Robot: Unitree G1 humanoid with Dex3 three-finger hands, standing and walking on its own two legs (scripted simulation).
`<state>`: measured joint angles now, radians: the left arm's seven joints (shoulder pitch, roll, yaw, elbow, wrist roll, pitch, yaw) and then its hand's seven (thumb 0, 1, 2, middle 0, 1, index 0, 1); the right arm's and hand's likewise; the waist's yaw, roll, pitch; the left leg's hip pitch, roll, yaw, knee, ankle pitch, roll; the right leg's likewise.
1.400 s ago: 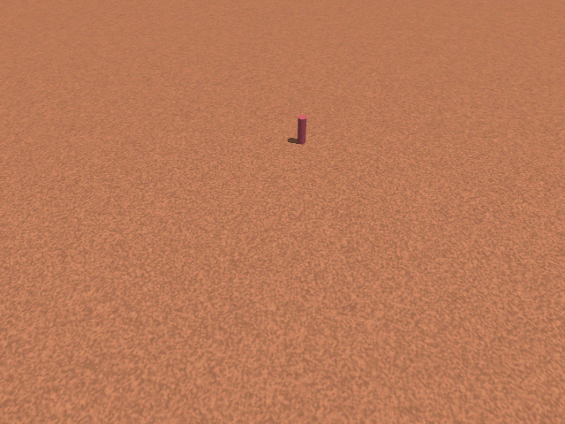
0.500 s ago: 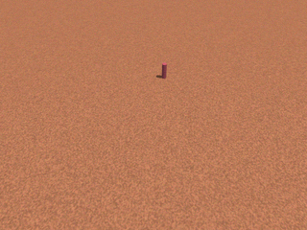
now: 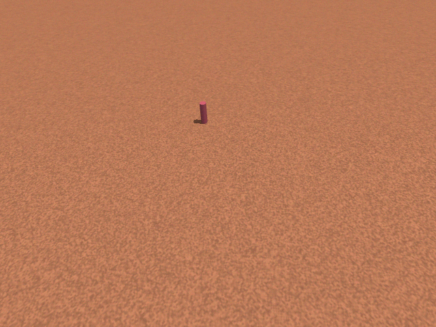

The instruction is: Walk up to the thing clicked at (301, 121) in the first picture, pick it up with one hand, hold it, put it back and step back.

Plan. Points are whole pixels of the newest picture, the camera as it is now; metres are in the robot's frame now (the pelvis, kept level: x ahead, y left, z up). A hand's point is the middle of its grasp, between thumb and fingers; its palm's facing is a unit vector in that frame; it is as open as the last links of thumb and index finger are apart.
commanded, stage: walk up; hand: left
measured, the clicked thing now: (203, 112) +1.71 +0.13 -0.68
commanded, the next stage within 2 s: none
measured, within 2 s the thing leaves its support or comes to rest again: neither
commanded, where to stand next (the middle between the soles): +1.36 -0.05 m, yaw -4 degrees
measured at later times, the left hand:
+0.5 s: hand (112, 302) +0.25 +0.26 -0.17, palm faces -0.03 -0.94 -0.34, open 7.4 cm
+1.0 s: hand (154, 169) +0.60 +0.21 -0.11, palm faces -0.06 -0.91 -0.42, open 7.4 cm
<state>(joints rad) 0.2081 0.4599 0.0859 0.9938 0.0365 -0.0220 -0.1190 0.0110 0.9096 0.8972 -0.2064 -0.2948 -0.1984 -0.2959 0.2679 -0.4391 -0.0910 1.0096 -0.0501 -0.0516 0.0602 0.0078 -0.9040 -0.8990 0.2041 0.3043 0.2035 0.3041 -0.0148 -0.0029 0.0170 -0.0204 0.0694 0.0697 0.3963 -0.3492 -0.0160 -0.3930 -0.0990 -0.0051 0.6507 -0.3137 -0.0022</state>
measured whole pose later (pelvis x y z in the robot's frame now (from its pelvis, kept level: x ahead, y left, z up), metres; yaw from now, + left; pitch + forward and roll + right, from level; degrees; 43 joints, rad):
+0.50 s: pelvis +0.23 -0.02 -0.02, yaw -2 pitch -2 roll +0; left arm 0.35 0.44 0.05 0.92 0.01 -0.07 -0.06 0.01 0.90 0.90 -0.21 -0.30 -0.20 -0.30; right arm 0.16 -0.41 -0.08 0.90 -0.04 -0.06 0.09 0.01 -0.91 -0.90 0.20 0.30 0.20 0.30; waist 0.05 -0.04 0.07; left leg -0.43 0.08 0.07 0.61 -0.14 0.00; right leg -0.05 -0.04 -0.03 0.67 -0.49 -0.02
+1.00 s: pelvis +0.50 -0.07 -0.01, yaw -4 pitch -3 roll +1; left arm 0.24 0.40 0.05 0.87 0.00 -0.10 -0.07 0.01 0.91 0.90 -0.21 -0.29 -0.20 -0.30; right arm 0.29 -0.45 -0.05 0.93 0.00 -0.04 0.06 0.01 -0.91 -0.90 0.20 0.30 0.20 0.30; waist 0.01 0.07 0.06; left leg -0.38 0.06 0.00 1.13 -0.38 0.03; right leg -0.31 -0.05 -0.08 0.60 -0.24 -0.03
